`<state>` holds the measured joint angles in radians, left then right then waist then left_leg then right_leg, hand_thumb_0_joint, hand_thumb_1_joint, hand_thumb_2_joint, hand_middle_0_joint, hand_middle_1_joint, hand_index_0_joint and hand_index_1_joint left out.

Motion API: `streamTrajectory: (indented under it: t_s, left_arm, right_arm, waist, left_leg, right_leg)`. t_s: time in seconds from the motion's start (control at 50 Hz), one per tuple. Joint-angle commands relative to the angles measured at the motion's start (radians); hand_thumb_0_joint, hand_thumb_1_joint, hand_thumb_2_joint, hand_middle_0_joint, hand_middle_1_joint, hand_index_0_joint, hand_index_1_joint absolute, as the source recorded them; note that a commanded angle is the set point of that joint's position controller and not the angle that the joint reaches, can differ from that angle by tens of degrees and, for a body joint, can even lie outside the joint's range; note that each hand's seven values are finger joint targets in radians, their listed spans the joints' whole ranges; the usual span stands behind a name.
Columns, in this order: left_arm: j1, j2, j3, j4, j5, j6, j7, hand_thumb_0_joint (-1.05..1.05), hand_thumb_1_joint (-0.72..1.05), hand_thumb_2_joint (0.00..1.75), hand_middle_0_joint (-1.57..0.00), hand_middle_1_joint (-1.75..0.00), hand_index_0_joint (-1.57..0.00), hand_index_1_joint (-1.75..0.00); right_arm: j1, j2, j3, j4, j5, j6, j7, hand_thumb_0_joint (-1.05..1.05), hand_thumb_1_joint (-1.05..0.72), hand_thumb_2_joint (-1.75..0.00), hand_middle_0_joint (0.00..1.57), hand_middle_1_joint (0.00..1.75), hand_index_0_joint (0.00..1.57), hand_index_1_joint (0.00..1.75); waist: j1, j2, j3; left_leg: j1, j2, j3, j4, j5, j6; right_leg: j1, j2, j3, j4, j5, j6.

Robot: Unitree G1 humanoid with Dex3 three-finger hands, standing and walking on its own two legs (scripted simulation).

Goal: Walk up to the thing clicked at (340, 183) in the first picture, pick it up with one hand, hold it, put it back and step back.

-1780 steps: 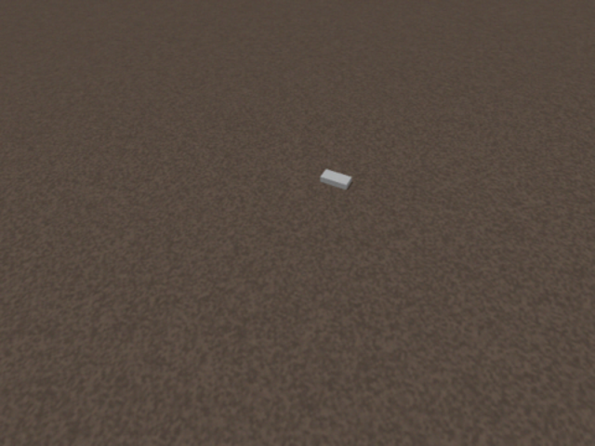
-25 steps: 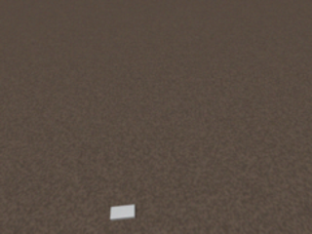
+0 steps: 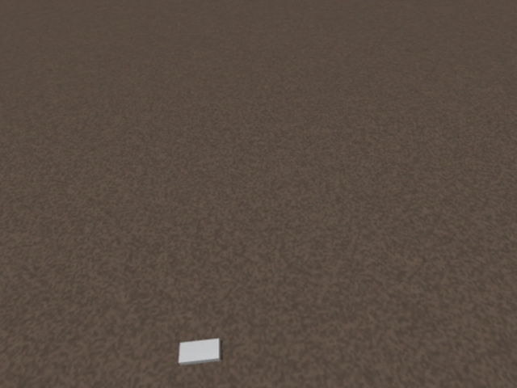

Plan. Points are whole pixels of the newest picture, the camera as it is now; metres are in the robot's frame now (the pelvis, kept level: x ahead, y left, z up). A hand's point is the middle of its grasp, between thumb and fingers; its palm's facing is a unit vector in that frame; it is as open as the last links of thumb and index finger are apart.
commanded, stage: stand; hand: left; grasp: from above
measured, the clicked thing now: (200, 351) +0.40 +0.29 -0.77
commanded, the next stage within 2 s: step back in 0.40 s
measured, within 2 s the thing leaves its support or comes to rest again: neither
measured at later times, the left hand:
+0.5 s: hand out of the picture +0.08 +0.25 -0.16, palm faces +0.03 -0.93 -0.35, open 7.4 cm
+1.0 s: hand out of the picture +0.03 +0.32 -0.18, palm faces -0.06 -0.93 -0.36, open 7.4 cm
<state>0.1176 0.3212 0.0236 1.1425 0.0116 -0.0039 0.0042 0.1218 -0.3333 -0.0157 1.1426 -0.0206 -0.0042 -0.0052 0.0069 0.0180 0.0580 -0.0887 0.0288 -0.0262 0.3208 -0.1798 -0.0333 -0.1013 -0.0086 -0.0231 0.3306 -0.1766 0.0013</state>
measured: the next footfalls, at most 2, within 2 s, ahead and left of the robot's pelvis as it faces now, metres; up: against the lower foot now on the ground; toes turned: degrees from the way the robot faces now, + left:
right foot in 1.16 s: -0.13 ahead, -0.08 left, +0.00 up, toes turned -3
left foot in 1.52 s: -0.22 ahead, +0.16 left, +0.00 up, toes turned -1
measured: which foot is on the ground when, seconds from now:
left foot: down 0.00-1.00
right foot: down 0.00-0.70, up 0.72-1.00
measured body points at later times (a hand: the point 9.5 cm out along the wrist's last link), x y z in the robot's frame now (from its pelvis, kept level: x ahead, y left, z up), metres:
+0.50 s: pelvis -0.01 +0.00 -0.01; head +0.03 -0.01 +0.44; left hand +0.08 +0.30 -0.13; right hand +0.08 -0.31 -0.14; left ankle +0.00 +0.14 -0.74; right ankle +0.01 -0.12 -0.75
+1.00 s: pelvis -0.09 +0.06 -0.02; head -0.02 +0.08 +0.42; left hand +0.03 +0.37 -0.16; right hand -0.01 -0.25 -0.13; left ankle -0.04 +0.14 -0.75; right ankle -0.13 -0.09 -0.69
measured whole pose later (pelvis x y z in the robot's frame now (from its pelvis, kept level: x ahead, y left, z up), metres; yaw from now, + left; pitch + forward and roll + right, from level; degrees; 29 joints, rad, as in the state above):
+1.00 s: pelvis -0.09 +0.06 -0.02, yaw -3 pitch -2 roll -1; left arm 0.10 0.39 0.08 0.90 0.00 0.07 0.02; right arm 0.13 -0.34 -0.04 0.87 -0.03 0.02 -0.02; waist -0.01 -0.04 0.21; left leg -0.31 0.00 0.04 0.59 -0.24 0.06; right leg -0.37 0.09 0.13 1.04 -0.54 0.02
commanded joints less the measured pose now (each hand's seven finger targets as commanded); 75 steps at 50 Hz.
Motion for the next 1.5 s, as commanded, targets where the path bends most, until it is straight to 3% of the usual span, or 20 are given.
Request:
streamTrajectory:
  t_s: [0.0, 0.34, 0.42, 0.52, 0.64, 0.66, 0.68, 0.7, 0.72, 0.8, 0.96, 1.04, 1.12, 1.14, 1.16, 1.18, 1.24, 1.34, 1.42, 1.48]
  left_arm:
    - [-0.047, 0.211, 0.034, -0.062, 0.002, -0.024, 0.012, 0.00, 0.90, 0.90, -0.20, -0.30, -0.20, -0.30]
    - [-0.046, 0.223, 0.033, -0.068, -0.003, -0.027, 0.012, 0.00, 0.90, 0.90, -0.20, -0.30, -0.20, -0.30]
    - [-0.013, 0.298, 0.092, -0.115, -0.023, -0.010, 0.019, 0.00, 0.90, 0.90, -0.20, -0.30, -0.20, -0.30]
    - [-0.116, 0.312, 0.108, -0.239, 0.013, 0.007, 0.024, 0.00, 0.90, 0.90, -0.20, -0.30, -0.20, -0.30]
    - [-0.146, 0.292, 0.091, -0.309, 0.002, 0.035, 0.022, 0.00, 0.90, 0.90, -0.20, -0.30, -0.20, -0.30]
    - [-0.112, 0.260, 0.085, -0.312, -0.005, 0.045, 0.018, 0.00, 0.90, 0.90, -0.20, -0.30, -0.20, -0.30]
    - [-0.075, 0.209, 0.076, -0.326, -0.017, 0.052, 0.019, 0.00, 0.90, 0.90, -0.20, -0.30, -0.20, -0.30]
    - [-0.095, 0.219, 0.080, -0.329, -0.015, 0.057, 0.030, 0.00, 0.90, 0.90, -0.20, -0.30, -0.20, -0.30]
    - [-0.104, 0.239, 0.087, -0.317, -0.003, 0.058, 0.041, 0.00, 0.90, 0.90, -0.20, -0.30, -0.20, -0.30]
    - [-0.001, 0.254, 0.089, -0.293, -0.016, 0.059, 0.039, 0.00, 0.90, 0.90, -0.20, -0.30, -0.20, -0.30]
    - [-0.004, 0.243, 0.100, -0.334, -0.002, 0.045, 0.027, 0.00, 0.90, 0.90, -0.20, -0.30, -0.20, -0.30]
    - [0.053, 0.241, 0.108, -0.327, 0.002, 0.041, 0.010, 0.00, 0.90, 0.90, -0.20, -0.30, -0.20, -0.30]
    - [0.216, 0.226, 0.117, -0.269, 0.009, 0.036, -0.002, 0.00, 0.90, 0.90, -0.20, -0.30, -0.20, -0.30]
    - [0.210, 0.269, 0.127, -0.279, 0.025, 0.029, -0.001, 0.00, 0.90, 0.90, -0.20, -0.30, -0.20, -0.30]
    - [0.151, 0.356, 0.146, -0.318, 0.025, 0.024, -0.002, 0.00, 0.90, 0.90, -0.20, -0.30, -0.20, -0.30]
    - [0.065, 0.425, 0.157, -0.367, 0.029, 0.024, 0.000, 0.00, 0.90, 0.90, -0.20, -0.30, -0.20, -0.30]
    - [-0.085, 0.294, 0.122, -0.406, 0.022, 0.011, 0.017, 0.00, 0.90, 0.90, -0.20, -0.30, -0.20, -0.30]
    - [0.020, 0.270, 0.118, -0.427, 0.027, 0.015, 0.029, 0.00, 0.90, 0.90, -0.20, -0.30, -0.20, -0.30]
    - [0.043, 0.288, 0.116, -0.436, 0.020, 0.027, 0.031, 0.00, 0.90, 0.90, -0.20, -0.30, -0.20, -0.30]
    - [0.021, 0.283, 0.105, -0.452, 0.004, 0.045, 0.020, 0.00, 0.90, 0.90, -0.20, -0.30, -0.20, -0.30]
  right_arm:
    - [-0.042, -0.198, -0.035, -0.058, 0.004, -0.019, -0.010, 0.00, -0.90, -0.90, 0.20, 0.30, 0.20, 0.30]
    - [-0.028, -0.196, -0.027, -0.060, 0.005, -0.020, -0.010, 0.00, -0.90, -0.90, 0.20, 0.30, 0.20, 0.30]
    - [-0.039, -0.229, -0.049, -0.122, 0.030, 0.005, -0.006, 0.00, -0.90, -0.90, 0.20, 0.30, 0.20, 0.30]
    - [0.035, -0.219, -0.074, -0.193, 0.022, 0.045, 0.000, 0.00, -0.90, -0.90, 0.20, 0.30, 0.20, 0.30]
    - [0.134, -0.213, -0.085, -0.208, 0.004, 0.029, 0.001, 0.00, -0.90, -0.90, 0.20, 0.30, 0.20, 0.30]
    - [0.105, -0.232, -0.095, -0.220, -0.012, 0.022, -0.001, 0.00, -0.90, -0.90, 0.20, 0.30, 0.20, 0.30]
    - [0.076, -0.322, -0.116, -0.248, -0.033, 0.015, -0.004, 0.00, -0.90, -0.90, 0.20, 0.30, 0.20, 0.30]
    - [0.053, -0.407, -0.128, -0.264, -0.016, 0.011, 0.001, 0.00, -0.90, -0.90, 0.20, 0.30, 0.20, 0.30]
    - [0.061, -0.403, -0.132, -0.272, -0.016, 0.008, -0.003, 0.00, -0.90, -0.90, 0.20, 0.30, 0.20, 0.30]
    - [-0.013, -0.279, -0.099, -0.309, -0.008, 0.002, -0.028, 0.00, -0.90, -0.90, 0.20, 0.30, 0.20, 0.30]
    - [0.065, -0.294, -0.106, -0.339, -0.005, 0.008, -0.036, 0.00, -0.90, -0.90, 0.20, 0.30, 0.20, 0.30]
    - [0.027, -0.311, -0.105, -0.359, -0.004, 0.011, -0.030, 0.00, -0.90, -0.90, 0.20, 0.30, 0.20, 0.30]
    - [-0.048, -0.312, -0.099, -0.366, 0.006, 0.027, -0.020, 0.00, -0.90, -0.90, 0.20, 0.30, 0.20, 0.30]
    - [-0.027, -0.278, -0.089, -0.365, 0.013, 0.030, -0.018, 0.00, -0.90, -0.90, 0.20, 0.30, 0.20, 0.30]
    - [-0.050, -0.226, -0.077, -0.384, 0.018, 0.027, -0.016, 0.00, -0.90, -0.90, 0.20, 0.30, 0.20, 0.30]
    - [-0.051, -0.249, -0.092, -0.371, 0.013, 0.034, -0.026, 0.00, -0.90, -0.90, 0.20, 0.30, 0.20, 0.30]
    - [0.063, -0.243, -0.086, -0.319, 0.025, 0.032, -0.021, 0.00, -0.90, -0.90, 0.20, 0.30, 0.20, 0.30]
    - [0.057, -0.242, -0.074, -0.340, 0.015, 0.026, -0.028, 0.00, -0.90, -0.90, 0.20, 0.30, 0.20, 0.30]
    - [0.087, -0.224, -0.076, -0.341, 0.005, 0.019, -0.023, 0.00, -0.90, -0.90, 0.20, 0.30, 0.20, 0.30]
    - [0.167, -0.228, -0.092, -0.308, -0.005, 0.005, -0.019, 0.00, -0.90, -0.90, 0.20, 0.30, 0.20, 0.30]
  waist:
    - [-0.005, -0.011, -0.057]
    - [-0.005, -0.024, -0.060]
    - [-0.007, -0.060, -0.049]
    - [-0.031, -0.189, -0.098]
    - [-0.054, -0.154, -0.108]
    - [-0.035, -0.066, -0.089]
    - [-0.012, 0.120, -0.098]
    - [-0.036, 0.220, -0.107]
    - [-0.058, 0.184, -0.116]
    - [0.018, 0.117, -0.135]
    - [-0.054, 0.106, -0.107]
    - [-0.041, 0.116, -0.146]
    - [0.032, 0.118, -0.149]
    - [0.024, -0.002, -0.111]
    - [0.026, -0.238, -0.037]
    - [0.049, -0.306, 0.007]
    - [-0.056, -0.134, 0.018]
    - [0.025, -0.162, -0.052]
    - [0.030, -0.205, -0.111]
    - [-0.012, -0.136, -0.127]
  left_leg:
    - [-0.017, 0.091, -0.067, -0.055, 0.074, 0.047]
    - [-0.005, 0.095, -0.063, -0.051, 0.138, 0.037]
    - [-0.084, 0.032, -0.013, 0.220, 0.306, 0.068]
    - [-0.201, -0.054, -0.070, 0.616, -0.372, 0.088]
    - [-0.156, -0.044, 0.026, 0.164, -0.030, 0.062]
    - [-0.122, -0.003, -0.032, 0.083, 0.163, 0.069]
    - [-0.068, 0.198, -0.303, 0.041, 0.391, 0.129]
    - [-0.100, 0.299, -0.410, 0.042, 0.539, 0.247]
    - [-0.121, 0.319, -0.466, 0.043, 0.508, 0.266]
    - [0.031, 0.185, -0.206, 0.141, 0.516, 0.184]
    - [0.079, 0.270, -0.242, 0.153, 0.512, 0.306]
    - [-0.007, 0.254, -0.230, 0.142, 0.311, 0.275]
    - [-0.229, 0.186, -0.171, 0.171, 0.041, 0.167]
    - [-0.344, 0.114, -0.126, 0.261, -0.075, 0.105]
    - [-0.486, -0.080, -0.040, 0.445, -0.290, 0.042]
    - [-0.396, -0.125, -0.072, 0.720, -0.435, 0.020]
    - [-0.380, -0.165, -0.154, 0.871, -0.275, 0.031]
    - [-0.428, -0.123, -0.094, 0.740, -0.340, 0.005]
    - [-0.323, -0.057, -0.022, 0.399, -0.325, 0.026]
    - [-0.121, -0.042, 0.016, 0.051, 0.027, 0.050]
  right_leg:
    - [0.002, -0.115, 0.096, -0.065, 0.051, -0.020]
    - [0.007, -0.115, 0.094, -0.048, 0.131, -0.021]
    - [-0.013, -0.165, 0.137, 0.054, 0.492, -0.094]
    - [-0.107, -0.344, 0.245, 0.071, 0.473, -0.267]
    - [-0.077, -0.223, 0.144, 0.273, 0.327, -0.150]
    - [-0.131, -0.158, 0.116, 0.336, 0.209, -0.111]
    - [-0.257, -0.001, 0.078, 0.486, -0.051, -0.054]
    - [-0.304, 0.113, 0.143, 0.650, -0.460, -0.039]
    - [-0.309, 0.121, 0.230, 0.762, -0.508, -0.035]
    - [-0.415, 0.101, 0.227, 0.872, -0.317, -0.022]
    - [-0.363, 0.061, 0.156, 0.669, -0.369, 0.023]
    - [-0.258, 0.029, 0.091, 0.520, -0.326, 0.005]
    - [-0.013, 0.015, 0.031, 0.161, -0.108, -0.050]
    - [-0.012, -0.075, 0.192, 0.073, -0.178, -0.084]
    - [-0.080, -0.260, 0.476, -0.041, -0.214, -0.186]
    - [-0.311, -0.424, 0.608, -0.095, -0.173, -0.326]
    - [-0.247, -0.217, 0.261, 0.032, 0.187, -0.195]
    - [0.002, -0.248, 0.228, 0.112, 0.327, -0.227]
    - [0.077, -0.254, 0.224, 0.195, 0.407, -0.208]
    - [-0.048, -0.193, 0.162, 0.301, 0.276, -0.127]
